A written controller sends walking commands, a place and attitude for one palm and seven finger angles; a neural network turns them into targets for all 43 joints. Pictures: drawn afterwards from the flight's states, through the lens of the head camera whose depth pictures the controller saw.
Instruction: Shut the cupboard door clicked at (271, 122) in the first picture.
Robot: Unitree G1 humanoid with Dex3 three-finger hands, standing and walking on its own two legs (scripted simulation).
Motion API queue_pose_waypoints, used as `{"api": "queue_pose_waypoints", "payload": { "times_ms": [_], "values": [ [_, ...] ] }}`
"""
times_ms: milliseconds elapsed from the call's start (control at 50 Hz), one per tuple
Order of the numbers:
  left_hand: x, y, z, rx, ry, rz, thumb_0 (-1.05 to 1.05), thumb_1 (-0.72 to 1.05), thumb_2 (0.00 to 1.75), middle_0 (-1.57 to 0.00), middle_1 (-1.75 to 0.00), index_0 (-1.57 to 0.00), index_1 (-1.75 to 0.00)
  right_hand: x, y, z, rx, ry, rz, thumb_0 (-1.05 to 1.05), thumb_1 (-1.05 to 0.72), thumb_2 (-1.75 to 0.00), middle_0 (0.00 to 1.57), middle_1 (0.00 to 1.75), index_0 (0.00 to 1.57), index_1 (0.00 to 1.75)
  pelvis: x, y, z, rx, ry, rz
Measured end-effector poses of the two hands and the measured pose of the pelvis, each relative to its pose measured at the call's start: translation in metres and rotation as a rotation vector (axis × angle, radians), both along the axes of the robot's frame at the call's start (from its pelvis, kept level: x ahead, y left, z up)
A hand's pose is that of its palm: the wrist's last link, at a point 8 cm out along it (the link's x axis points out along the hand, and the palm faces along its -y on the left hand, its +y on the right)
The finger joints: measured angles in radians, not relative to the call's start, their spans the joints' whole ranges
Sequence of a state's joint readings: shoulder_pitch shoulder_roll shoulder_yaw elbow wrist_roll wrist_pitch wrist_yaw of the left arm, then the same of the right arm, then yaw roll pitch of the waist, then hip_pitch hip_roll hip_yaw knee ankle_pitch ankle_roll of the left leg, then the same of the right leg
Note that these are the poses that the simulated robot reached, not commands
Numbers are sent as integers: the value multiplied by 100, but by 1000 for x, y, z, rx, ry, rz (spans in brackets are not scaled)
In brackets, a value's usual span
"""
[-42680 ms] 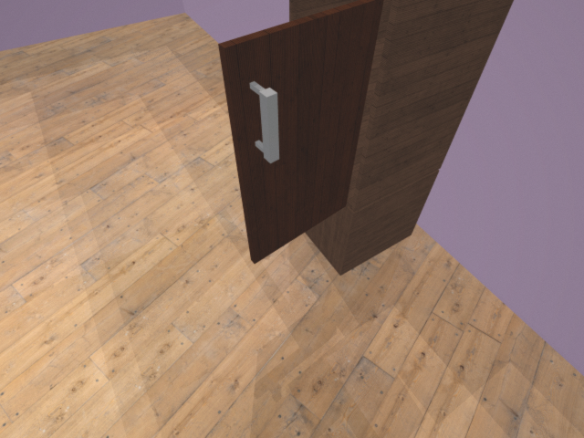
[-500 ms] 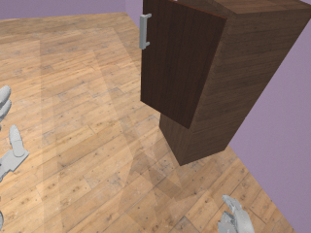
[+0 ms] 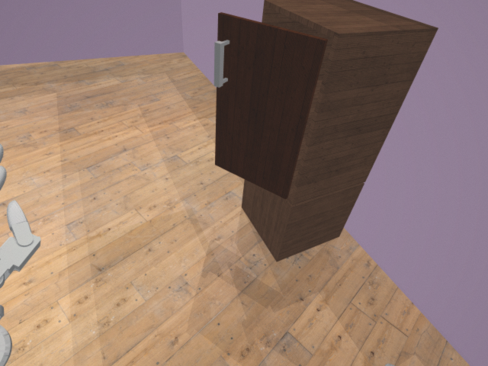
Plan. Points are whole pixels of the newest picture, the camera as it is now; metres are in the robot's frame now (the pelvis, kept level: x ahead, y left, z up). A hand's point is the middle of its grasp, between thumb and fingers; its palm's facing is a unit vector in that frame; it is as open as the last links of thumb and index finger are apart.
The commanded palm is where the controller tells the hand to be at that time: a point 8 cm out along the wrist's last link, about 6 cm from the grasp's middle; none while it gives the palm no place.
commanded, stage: stop stepping back and stand still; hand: left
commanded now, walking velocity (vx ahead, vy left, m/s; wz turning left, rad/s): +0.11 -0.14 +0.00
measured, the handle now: (222, 63) +0.98 +0.12 +0.13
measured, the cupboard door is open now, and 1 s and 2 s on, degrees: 31 31 31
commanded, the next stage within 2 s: let the arm hang, fingers relaxed in 0.86 s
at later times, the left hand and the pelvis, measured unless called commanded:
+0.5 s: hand (37, 249) +0.20 +0.27 +0.18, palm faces +0.48 -0.78 -0.41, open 7.4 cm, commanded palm +0.14 +0.30 +0.19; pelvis +0.00 +0.00 +0.01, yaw +0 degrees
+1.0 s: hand (39, 247) +0.22 +0.29 +0.15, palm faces +0.36 -0.80 -0.47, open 7.4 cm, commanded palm none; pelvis +0.01 +0.02 +0.01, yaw +0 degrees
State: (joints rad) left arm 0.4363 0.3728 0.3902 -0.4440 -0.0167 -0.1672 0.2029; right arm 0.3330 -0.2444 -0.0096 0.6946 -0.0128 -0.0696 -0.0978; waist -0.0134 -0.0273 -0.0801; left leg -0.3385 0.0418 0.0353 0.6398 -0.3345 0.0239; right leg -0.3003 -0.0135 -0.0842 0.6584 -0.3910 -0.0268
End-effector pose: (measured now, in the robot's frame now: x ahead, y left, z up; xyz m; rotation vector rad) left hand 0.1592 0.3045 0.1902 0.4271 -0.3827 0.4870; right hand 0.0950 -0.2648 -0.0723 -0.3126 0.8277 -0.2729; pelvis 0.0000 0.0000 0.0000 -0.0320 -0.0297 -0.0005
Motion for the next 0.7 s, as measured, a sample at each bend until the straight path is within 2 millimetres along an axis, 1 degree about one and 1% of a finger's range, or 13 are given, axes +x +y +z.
{"api": "queue_pose_waypoints", "payload": {
  "times_ms": [40,100,160,200,240,280,360,440,520,560,620,700],
  "values": [
    [2,1,0,12,2,-15,1,89,90,-21,-30,-20,-30,-3,8,-1,23,-28,-16,2,-90,-90,20,30,20,30,-8,2,-1,13,-16,-8],
    [2,-2,5,59,58,-45,1,89,90,-21,-30,-20,-30,-7,24,3,87,-65,-23,2,-90,-90,20,30,20,30,-14,-1,6,16,-17,-14],
    [-6,-11,13,100,110,-66,1,89,90,-21,-30,-20,-30,-7,37,5,145,-68,0,2,-90,-90,20,30,20,30,-15,-5,13,7,-1,-19],
    [-12,-16,17,132,138,-65,1,89,90,-21,-30,-20,-30,-4,42,3,171,-61,21,2,-90,-90,20,30,20,30,-14,-8,15,11,14,-17],
    [-18,-20,18,173,151,-51,1,89,90,-21,-30,-21,-30,1,41,-5,184,-52,48,2,-90,-90,20,30,20,30,-16,-13,9,32,32,-17],
    [-21,-21,17,162,154,-35,1,89,90,-21,-30,-21,-30,5,37,-12,180,-22,71,2,-90,-90,20,30,21,30,-19,-13,7,29,25,-18],
    [-22,-14,9,86,164,21,1,89,90,-21,-30,-21,-30,12,25,-11,155,12,74,2,-90,-90,20,30,21,30,-13,-11,13,39,21,-8],
    [-14,-8,1,44,170,39,1,89,90,-21,-30,-21,-30,26,14,-1,99,-2,70,2,-90,-90,20,30,20,30,-5,-7,15,47,20,3],
    [-2,-3,0,53,136,3,1,89,90,-21,-30,-21,-30,47,11,7,44,-50,64,2,-90,-90,20,30,20,30,3,3,9,27,16,7],
    [5,1,2,66,129,-14,1,89,90,-21,-30,-21,-30,57,15,13,43,-72,51,2,-90,-90,20,30,20,30,5,6,9,38,12,-3],
    [15,5,6,94,138,-36,1,89,90,-21,-30,-21,-30,71,27,22,59,-120,55,2,-90,-90,20,30,20,30,9,10,11,36,24,-12],
    [23,7,10,118,154,-60,1,89,90,-21,-30,-21,-30,81,45,26,100,-155,72,2,-90,-90,20,30,20,30,11,14,13,24,42,-18]
  ]
}}
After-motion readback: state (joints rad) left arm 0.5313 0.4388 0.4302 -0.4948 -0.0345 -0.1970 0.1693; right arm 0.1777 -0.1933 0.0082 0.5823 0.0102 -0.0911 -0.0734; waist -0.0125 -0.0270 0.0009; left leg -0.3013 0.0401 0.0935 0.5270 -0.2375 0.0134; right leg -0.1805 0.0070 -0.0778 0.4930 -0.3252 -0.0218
